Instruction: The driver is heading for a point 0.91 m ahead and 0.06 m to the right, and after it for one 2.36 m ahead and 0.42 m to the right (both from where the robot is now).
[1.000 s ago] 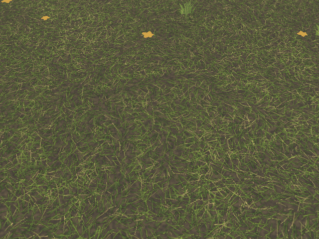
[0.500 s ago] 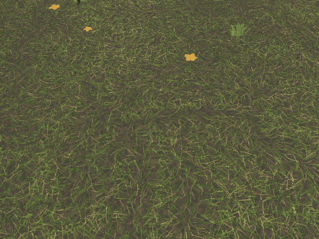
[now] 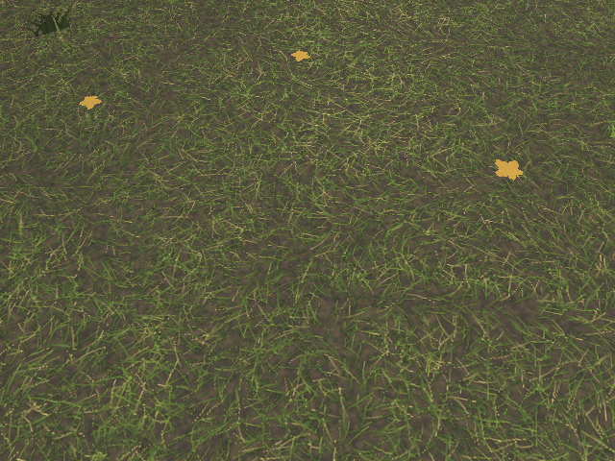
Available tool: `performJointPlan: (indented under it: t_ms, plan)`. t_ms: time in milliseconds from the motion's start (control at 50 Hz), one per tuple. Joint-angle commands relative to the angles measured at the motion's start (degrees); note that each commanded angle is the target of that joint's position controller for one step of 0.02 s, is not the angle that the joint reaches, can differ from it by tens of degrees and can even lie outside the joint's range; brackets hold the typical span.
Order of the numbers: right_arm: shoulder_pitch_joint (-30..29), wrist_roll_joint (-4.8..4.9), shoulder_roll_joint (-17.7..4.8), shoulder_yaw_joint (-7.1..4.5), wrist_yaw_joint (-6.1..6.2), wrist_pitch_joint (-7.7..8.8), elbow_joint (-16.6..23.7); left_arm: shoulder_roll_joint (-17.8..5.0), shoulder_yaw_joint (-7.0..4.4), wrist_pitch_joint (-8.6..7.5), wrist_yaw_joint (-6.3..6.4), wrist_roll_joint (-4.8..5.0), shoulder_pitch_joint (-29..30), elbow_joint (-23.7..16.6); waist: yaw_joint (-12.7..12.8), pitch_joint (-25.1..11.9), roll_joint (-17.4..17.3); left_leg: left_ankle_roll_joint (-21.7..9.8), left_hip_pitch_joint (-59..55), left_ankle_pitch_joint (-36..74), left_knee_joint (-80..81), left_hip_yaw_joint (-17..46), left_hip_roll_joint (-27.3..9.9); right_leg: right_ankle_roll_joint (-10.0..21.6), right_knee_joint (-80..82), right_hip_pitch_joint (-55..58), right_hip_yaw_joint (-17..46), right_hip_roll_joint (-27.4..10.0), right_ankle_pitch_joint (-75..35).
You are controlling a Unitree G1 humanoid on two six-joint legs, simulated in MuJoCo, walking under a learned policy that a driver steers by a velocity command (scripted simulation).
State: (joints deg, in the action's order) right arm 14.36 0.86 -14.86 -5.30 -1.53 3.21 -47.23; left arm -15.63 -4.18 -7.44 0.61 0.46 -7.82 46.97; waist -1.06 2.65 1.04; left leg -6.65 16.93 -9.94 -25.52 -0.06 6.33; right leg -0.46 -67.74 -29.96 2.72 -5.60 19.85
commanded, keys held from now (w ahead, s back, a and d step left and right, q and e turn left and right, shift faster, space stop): w+q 0.10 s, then w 0.70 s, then w+e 0.20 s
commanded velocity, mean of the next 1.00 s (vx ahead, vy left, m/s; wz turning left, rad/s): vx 0.50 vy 0.00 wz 0.15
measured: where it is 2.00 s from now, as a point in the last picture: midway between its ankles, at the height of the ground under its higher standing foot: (292, 278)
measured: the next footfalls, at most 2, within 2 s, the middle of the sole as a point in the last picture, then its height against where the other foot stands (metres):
right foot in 0.32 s outside the picture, level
left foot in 0.84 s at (239, 387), level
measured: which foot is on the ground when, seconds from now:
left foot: down 0.00-0.32, up 0.34-0.82, down 0.84-1.00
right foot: up 0.00-0.30, down 0.32-0.84, up 0.86-1.00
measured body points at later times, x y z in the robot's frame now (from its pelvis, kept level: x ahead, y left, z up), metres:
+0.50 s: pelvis +0.30 -0.05 +0.00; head +0.32 -0.05 +0.45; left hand +0.35 +0.23 -0.11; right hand +0.44 -0.30 -0.12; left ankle +0.23 +0.08 -0.65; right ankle +0.34 -0.14 -0.74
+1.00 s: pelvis +0.56 +0.05 +0.00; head +0.58 +0.07 +0.45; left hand +0.59 +0.34 -0.13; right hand +0.72 -0.19 -0.09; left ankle +0.58 +0.15 -0.74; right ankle +0.52 -0.11 -0.65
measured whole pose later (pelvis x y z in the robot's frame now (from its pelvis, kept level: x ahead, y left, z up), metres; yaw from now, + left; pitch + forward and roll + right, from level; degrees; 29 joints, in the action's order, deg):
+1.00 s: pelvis +0.56 +0.05 +0.00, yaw +6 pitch +2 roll +0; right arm 11.2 -0.4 -14.2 -3.2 -1.2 5.3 -43.0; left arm -17.2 -3.4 -3.6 -0.2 1.7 -17.4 48.9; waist 0.5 0.7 2.6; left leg -2.7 17.4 -10.0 -25.3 -5.0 0.6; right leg 1.3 -65.9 -27.8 2.7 -3.5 19.9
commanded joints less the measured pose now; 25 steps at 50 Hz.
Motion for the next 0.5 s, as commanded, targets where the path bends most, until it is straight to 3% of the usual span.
performJointPlan:
  t_ms: [20,60,120,200,260,280,300,320,340,360,380,400,420,440,460,500]
  plan:
    - [-1.42,-0.01,-7.94,-1.53,1.2,1.44,5.02,-4.98,-1.45,0.76,0.35,-1.18,-1.56,-3.63,2.55,-4.83,-1.24,-11.27,-4.92,16.67,12.93,17.45,-15.22,-1.87,7.35,-5.66,0.51,-1.93,-5.02]
    - [0.67,0.21,-9.29,-1.89,1.97,1.33,4.86,-4.05,-1.0,1.03,0.49,-1.42,3.25,-5.51,1.12,-3.5,-2.29,-10.03,-3.4,17.42,13.01,15.08,-13.42,-3.01,16.02,-6.44,-0.36,-0.53,-11.84]
    - [3.07,0.52,-8.81,-1.72,2.4,0.77,4.66,-2.46,-0.14,0.72,-0.23,-0.95,8.94,-7.13,-1.51,-2.95,-4.96,-7.04,-2.72,12.81,11.71,12.31,-10.64,-2.73,30.24,-3.04,-1.18,2.55,-23.15]
    - [7.45,0.48,-7.71,-1.18,2.33,0.65,2.96,-3.36,0.1,-0.15,-1.72,-0.19,13.4,-8.86,-4.3,-2.25,-6.51,-6.01,-7.7,8.62,9.11,15.21,-13.58,-0.99,37.34,-1.69,-1.16,3.67,-27.0]
    - [8.55,0.13,-8.37,-1.29,2.63,0.17,2.5,-5.34,-0.36,-0.92,-2.46,-0.17,12.94,-9.65,-3.38,-1.89,-7.76,-5.11,-14.58,12.65,5.0,18.93,-16.82,1.6,39.94,-2.07,-1.2,4.18,-19.65]
    - [7.98,0.04,-8.77,-1.39,2.69,-0.03,2.62,-6.04,-0.64,-1.13,-2.47,-0.17,10.78,-9.32,-2.0,-2.31,-8.67,-4.52,-15.65,17.53,3.05,19.2,-17.05,2.7,40.72,0.41,-1.98,4.82,-17.24]
    - [6.65,0.05,-8.52,-1.21,2.66,-0.12,3.09,-7.29,-1.34,-1.35,-2.3,-0.43,5.59,-7.95,0.97,-4.76,-8.61,-3.43,-15.78,26.48,-1.93,17.81,-15.12,4.35,42.8,7.39,-3.34,6.14,-17.71]
    - [5.26,-0.31,-7.07,-0.51,2.41,-0.01,4.05,-9.47,-2.17,-1.53,-2.08,-1.24,-2.49,-6.35,4.8,-11.33,-7.24,-1.8,-11.57,28.47,-12.44,15.3,-12.16,7.38,40.42,20.6,-0.14,2.41,-20.86]
    - [9.2,-0.54,-4.1,0.49,2.43,0.41,5.16,-13.6,-3.26,-1.43,-1.83,-2.1,-12.1,-5.04,6.11,-20.89,2.2,1.77,4.45,13.59,-32.08,10.35,-5.67,14.08,39.36,41.86,16.46,-8.97,-19.86]
    - [15.34,0.7,-2.39,1.32,2.2,1.2,4.19,-13.49,-3.49,-0.78,-2.68,-1.19,-16.26,-2.39,4.77,-25.23,17.33,4.26,19.78,-22.9,-46.14,9.53,-0.3,20.17,47.26,52.29,38.87,-17.43,-8.03]
    - [10.85,1.35,-7.38,0.47,2.0,1.45,4.16,-8.57,-2.13,-0.41,-2.63,0.46,-14.8,-2.79,6.21,-17.68,10.31,4.07,27.07,-21.86,-51.63,11.99,-3.72,17.8,49.35,48.64,38.29,-16.25,3.36]
    - [4.4,1.16,-8.65,0.24,1.83,1.61,5.63,-6.47,-1.41,0.23,-2.32,0.46,-10.58,-3.54,6.21,-9.84,4.64,3.9,28.76,-16.38,-51.2,9.53,-6.36,15.31,50.7,40.03,29.67,-13.95,2.62]
    - [1.0,0.32,-8.01,0.34,1.85,1.8,6.58,-5.96,-0.94,0.73,-2.22,-0.26,-7.13,-4.11,4.57,-5.59,1.15,3.87,27.08,-12.01,-47.92,7.24,-8.77,14.31,52.42,31.8,23.98,-11.7,-2.73]
    - [0.12,-0.31,-7.38,0.11,1.85,1.74,6.79,-4.85,-0.46,0.77,-2.32,-0.8,-5.38,-4.33,3.01,-3.34,0.79,3.98,24.92,-9.41,-44.28,6.58,-10.65,13.86,53.99,26.57,20.06,-9.59,-8.25]
    - [1.36,-0.25,-6.51,0.08,1.79,1.5,6.66,-4.43,-0.18,0.65,-2.33,-1.17,-4.77,-4.25,1.55,-3.6,2.38,4.1,21.97,-8.06,-42.03,6.27,-11.86,13.59,55.21,23.63,17.35,-8.22,-11.61]
    - [2.64,-0.15,-4.56,0.47,1.82,1.01,6.35,-4.76,-0.23,0.3,-2.32,-0.67,-5.49,-3.44,0.68,-4.12,4.04,4.85,20.31,-7.18,-37.89,4.86,-12.71,14.24,57.11,21.54,13.24,-7.04,-16.87]
Velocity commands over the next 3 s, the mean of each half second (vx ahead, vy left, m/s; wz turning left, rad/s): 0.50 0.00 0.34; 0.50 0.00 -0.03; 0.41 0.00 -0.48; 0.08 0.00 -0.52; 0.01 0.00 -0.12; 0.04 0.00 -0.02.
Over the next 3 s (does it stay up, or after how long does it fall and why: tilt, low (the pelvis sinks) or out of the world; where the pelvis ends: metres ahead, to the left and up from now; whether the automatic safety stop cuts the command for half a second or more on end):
stays up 0.93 0.01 -0.01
